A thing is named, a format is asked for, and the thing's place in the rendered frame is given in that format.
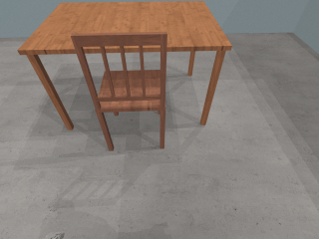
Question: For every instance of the table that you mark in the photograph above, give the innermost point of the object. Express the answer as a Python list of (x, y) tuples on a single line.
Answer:
[(190, 27)]

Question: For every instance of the chair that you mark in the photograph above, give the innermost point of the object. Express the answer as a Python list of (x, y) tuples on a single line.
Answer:
[(127, 90)]

